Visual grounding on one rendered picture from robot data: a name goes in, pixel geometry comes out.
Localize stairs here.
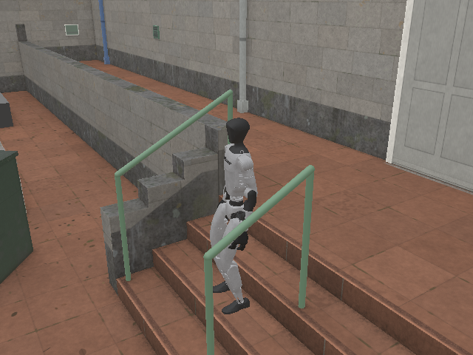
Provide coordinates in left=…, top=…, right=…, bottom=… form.
left=116, top=196, right=458, bottom=355

